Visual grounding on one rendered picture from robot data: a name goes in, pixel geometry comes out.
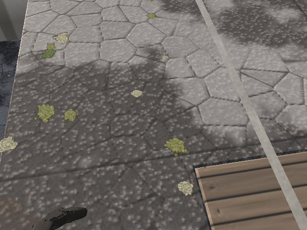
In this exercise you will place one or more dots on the left robot hand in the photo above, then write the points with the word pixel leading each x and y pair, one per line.
pixel 59 217

